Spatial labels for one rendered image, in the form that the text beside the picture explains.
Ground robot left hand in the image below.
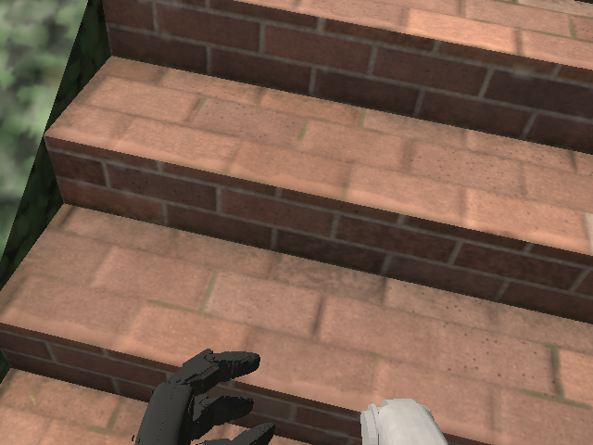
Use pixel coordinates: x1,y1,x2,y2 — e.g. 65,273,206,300
132,349,275,445

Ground robot right thigh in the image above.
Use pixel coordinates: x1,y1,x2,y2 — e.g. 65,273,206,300
360,399,448,445

